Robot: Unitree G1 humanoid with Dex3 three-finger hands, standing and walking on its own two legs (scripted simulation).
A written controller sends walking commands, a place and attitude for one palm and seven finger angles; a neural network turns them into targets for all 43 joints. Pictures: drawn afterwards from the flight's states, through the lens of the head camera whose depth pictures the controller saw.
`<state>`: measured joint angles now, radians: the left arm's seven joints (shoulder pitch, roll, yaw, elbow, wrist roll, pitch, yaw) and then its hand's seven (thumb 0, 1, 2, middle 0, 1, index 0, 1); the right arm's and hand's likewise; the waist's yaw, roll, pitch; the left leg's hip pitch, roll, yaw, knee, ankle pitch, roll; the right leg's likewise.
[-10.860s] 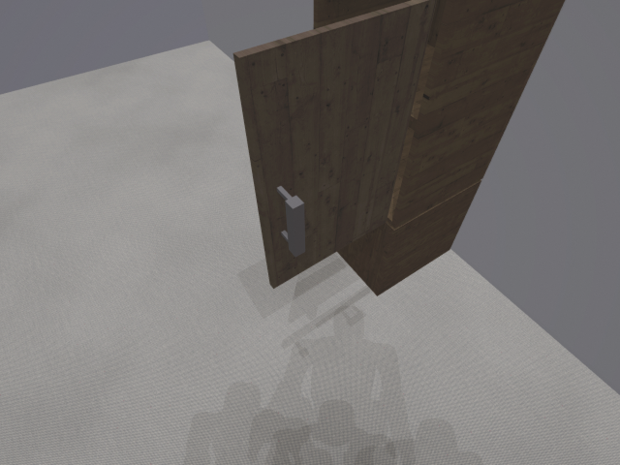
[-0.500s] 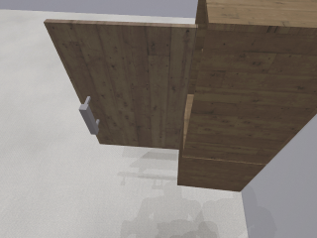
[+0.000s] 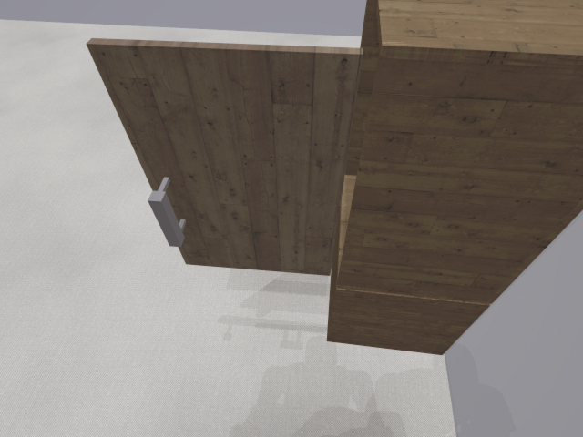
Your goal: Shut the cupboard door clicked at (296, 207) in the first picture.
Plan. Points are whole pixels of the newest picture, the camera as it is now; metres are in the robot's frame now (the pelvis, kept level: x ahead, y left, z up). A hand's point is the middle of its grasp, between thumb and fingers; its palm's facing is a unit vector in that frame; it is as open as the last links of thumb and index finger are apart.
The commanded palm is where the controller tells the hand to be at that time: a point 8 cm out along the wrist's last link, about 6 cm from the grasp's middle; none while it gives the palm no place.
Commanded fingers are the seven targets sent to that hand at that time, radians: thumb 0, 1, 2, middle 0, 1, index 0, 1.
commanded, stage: look again from close up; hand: left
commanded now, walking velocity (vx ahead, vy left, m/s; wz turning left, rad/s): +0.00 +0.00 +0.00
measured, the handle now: (171, 212) +0.54 +0.29 -0.09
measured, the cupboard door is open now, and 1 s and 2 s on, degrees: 92 92 92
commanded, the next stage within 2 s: shuffle to correct the standing spot in 0.38 s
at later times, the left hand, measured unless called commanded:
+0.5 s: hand out of the picture +0.01 +0.22 -0.18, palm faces +0.02 -0.98 -0.19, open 7.3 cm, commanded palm none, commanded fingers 0.00 0.90 0.90 -0.20 -0.30 -0.20 -0.30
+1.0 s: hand out of the picture +0.07 +0.26 -0.18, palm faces +0.03 -0.98 -0.20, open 7.4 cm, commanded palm none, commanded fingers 0.00 0.90 0.90 -0.20 -0.30 -0.20 -0.30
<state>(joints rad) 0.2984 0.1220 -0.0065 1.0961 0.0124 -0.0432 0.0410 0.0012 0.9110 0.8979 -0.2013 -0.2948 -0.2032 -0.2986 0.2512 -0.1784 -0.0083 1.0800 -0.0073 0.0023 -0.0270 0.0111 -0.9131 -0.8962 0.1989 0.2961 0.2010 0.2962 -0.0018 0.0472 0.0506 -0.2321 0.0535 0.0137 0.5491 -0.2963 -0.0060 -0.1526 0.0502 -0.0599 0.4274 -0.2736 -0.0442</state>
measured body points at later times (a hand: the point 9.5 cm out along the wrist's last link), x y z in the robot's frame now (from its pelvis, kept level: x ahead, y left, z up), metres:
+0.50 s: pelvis +0.00 +0.04 +0.00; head +0.01 +0.04 +0.45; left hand +0.01 +0.27 -0.16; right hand +0.01 -0.19 -0.15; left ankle -0.02 +0.13 -0.74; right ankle -0.03 -0.09 -0.74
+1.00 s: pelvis +0.05 +0.08 +0.00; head +0.09 +0.09 +0.45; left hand +0.07 +0.31 -0.16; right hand +0.03 -0.15 -0.15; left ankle -0.02 +0.13 -0.74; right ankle +0.02 -0.05 -0.68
